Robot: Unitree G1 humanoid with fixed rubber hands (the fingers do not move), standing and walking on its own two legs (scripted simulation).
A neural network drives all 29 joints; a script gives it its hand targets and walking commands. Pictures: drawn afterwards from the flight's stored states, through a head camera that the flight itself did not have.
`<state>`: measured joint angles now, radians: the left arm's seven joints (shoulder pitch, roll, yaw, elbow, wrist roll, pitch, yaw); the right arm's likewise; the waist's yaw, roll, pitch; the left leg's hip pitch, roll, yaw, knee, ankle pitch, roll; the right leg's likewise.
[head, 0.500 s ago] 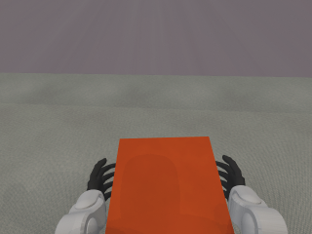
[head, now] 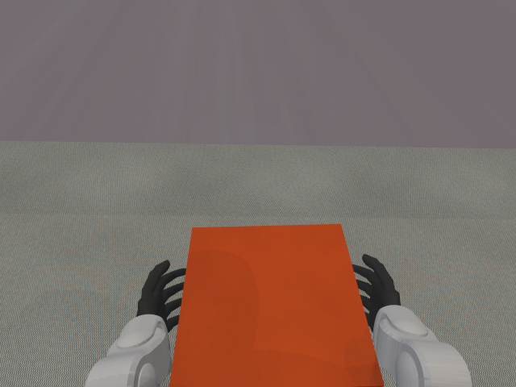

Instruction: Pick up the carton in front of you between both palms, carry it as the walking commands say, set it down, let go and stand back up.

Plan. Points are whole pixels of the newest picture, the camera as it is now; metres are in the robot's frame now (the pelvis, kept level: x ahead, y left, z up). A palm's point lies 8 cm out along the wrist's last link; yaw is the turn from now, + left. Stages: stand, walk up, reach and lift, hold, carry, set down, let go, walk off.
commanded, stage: carry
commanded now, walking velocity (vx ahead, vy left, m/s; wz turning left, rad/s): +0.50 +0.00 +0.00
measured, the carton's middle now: (268, 330) +0.23 +0.00 +0.00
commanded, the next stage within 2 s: none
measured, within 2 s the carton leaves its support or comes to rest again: neither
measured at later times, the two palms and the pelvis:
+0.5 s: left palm (185, 174) +0.49 +0.14 +0.09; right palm (342, 170) +0.51 -0.16 +0.08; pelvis +0.27 -0.02 +0.01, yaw +3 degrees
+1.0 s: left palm (176, 151) +0.56 +0.17 +0.09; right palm (322, 145) +0.58 -0.13 +0.09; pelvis +0.35 +0.00 +0.00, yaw +3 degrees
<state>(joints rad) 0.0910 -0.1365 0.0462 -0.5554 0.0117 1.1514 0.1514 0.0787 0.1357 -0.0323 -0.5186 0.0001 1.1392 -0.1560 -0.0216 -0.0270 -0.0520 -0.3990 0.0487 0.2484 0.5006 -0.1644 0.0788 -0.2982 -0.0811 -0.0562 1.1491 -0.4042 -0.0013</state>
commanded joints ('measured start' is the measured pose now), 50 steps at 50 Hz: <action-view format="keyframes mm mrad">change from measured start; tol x8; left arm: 1 -319 -756 -602 -115 -179 -44 -55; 18 -272 -562 -552 -128 -167 -1 -20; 25 -300 -740 -566 -121 -194 -36 -66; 36 -281 -606 -544 -63 -159 1 -38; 50 -308 -662 -555 -92 -167 -19 -34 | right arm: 1 -330 750 579 -175 193 -44 69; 19 -257 540 537 -193 162 11 20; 26 -336 746 604 -190 176 -21 59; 36 -275 603 528 -98 137 12 33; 50 -317 649 550 -144 166 -10 40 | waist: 1 10 95 -276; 15 13 182 -134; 20 42 -172 -376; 31 24 40 -227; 50 18 53 -258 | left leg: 1 425 290 -368 -280 202 39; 3 398 262 -298 -324 119 29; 11 412 186 -62 -261 623 16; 16 362 147 1 -45 569 -55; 17 298 127 -14 22 488 -90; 20 11 -5 -158 370 -434 -138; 22 48 31 -220 243 -460 -109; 28 272 45 -147 -121 -10 -106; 37 228 122 -192 -20 480 -98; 50 245 119 -194 -12 469 -82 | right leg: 1 -269 -63 54 16 112 -27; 10 -240 14 -119 -497 299 19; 15 -53 59 -180 -699 483 17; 17 185 21 -160 -827 703 20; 18 378 -144 -14 -714 1151 -28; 19 570 -301 165 -687 1355 -166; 24 341 -212 69 -839 755 -116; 29 206 -124 -62 -794 407 -46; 36 180 -96 -60 -607 784 -22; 50 175 -87 -70 -582 658 -12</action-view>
